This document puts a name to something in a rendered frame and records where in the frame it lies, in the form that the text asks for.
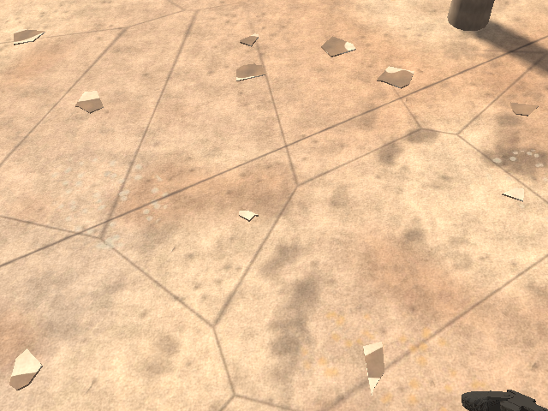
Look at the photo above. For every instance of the robot right hand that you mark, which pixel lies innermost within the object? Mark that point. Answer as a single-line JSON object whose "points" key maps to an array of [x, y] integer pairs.
{"points": [[499, 401]]}

